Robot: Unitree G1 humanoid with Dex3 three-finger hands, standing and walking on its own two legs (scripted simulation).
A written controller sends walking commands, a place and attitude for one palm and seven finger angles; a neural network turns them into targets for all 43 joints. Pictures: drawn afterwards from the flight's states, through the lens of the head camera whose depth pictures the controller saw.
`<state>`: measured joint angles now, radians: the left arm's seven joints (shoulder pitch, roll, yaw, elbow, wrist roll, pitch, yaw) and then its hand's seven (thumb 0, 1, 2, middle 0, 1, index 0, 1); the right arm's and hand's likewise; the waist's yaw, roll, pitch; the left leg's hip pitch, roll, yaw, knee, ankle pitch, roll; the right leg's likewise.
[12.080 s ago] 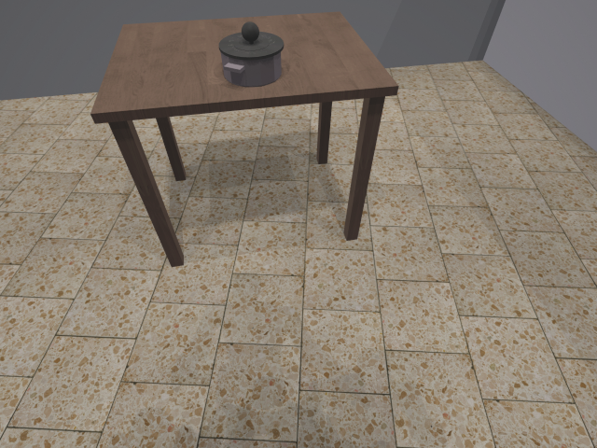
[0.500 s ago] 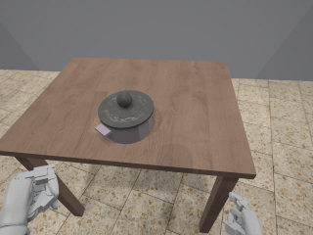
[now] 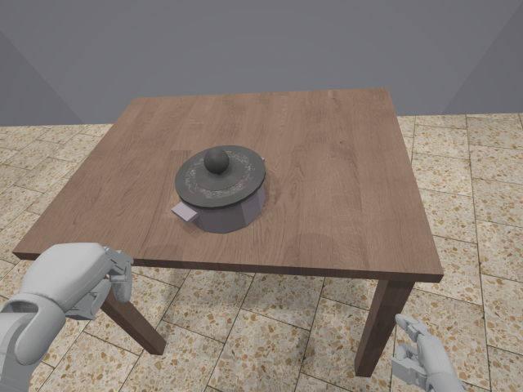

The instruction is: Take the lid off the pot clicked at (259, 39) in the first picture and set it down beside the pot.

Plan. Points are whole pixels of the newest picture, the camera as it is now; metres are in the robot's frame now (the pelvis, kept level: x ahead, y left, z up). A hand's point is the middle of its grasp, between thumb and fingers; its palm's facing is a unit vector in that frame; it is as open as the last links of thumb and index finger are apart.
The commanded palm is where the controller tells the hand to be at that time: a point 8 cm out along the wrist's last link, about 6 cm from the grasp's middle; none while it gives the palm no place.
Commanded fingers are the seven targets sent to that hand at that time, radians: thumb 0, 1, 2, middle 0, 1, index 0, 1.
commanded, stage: reach forward and open the fingers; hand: left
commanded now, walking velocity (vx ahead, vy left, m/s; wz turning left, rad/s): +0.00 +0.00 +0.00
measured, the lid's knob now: (216, 161) +0.51 +0.16 +0.08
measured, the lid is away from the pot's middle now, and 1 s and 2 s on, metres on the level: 0.00 0.00 0.00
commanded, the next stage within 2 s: move the open hand above the knob in 0.64 s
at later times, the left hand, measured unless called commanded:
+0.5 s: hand (86, 248) +0.25 +0.27 +0.15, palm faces -0.11 -0.02 -0.99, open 9.6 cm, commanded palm +0.23 +0.26 +0.22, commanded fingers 0.00 -0.33 1.47 -0.83 -0.08 -0.83 -0.08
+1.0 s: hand (107, 206) +0.31 +0.25 +0.17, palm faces -0.13 -0.01 -0.99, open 10.2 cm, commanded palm +0.29 +0.24 +0.23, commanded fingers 0.00 -0.34 1.51 -0.84 -0.08 -0.84 -0.08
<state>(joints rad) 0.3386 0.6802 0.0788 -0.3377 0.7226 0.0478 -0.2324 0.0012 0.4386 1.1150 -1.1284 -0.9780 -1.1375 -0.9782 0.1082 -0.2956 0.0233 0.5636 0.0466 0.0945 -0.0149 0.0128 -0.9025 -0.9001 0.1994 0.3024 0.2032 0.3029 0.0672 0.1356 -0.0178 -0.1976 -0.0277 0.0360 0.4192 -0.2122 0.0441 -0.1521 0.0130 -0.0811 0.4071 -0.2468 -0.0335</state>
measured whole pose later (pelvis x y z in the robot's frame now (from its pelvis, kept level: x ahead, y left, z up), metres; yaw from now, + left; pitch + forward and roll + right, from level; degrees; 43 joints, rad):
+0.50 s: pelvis -0.03 +0.02 +0.00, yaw +0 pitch -2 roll +0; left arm -0.05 0.68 0.01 -0.18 0.75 0.08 -0.32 0.00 -0.24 1.41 -0.86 -0.16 -0.87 -0.16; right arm 0.11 -0.28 0.05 0.57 0.06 0.07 0.01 0.01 -0.90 -0.90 0.20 0.30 0.20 0.30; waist 0.06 0.13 0.01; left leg -0.20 -0.06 0.04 0.40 -0.16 0.07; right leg -0.17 -0.02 -0.08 0.41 -0.21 -0.01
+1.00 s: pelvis -0.02 +0.02 +0.00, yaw +1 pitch -1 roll +0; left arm -0.37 0.67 -0.10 0.00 0.78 0.16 -0.41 0.00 -0.33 1.50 -0.84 -0.08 -0.85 -0.08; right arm 0.12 -0.29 0.05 0.57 0.07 0.08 0.01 0.01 -0.90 -0.90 0.20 0.30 0.20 0.30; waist 0.05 0.11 0.01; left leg -0.23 -0.07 0.03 0.41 -0.17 0.07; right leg -0.19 -0.03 -0.09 0.44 -0.23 -0.01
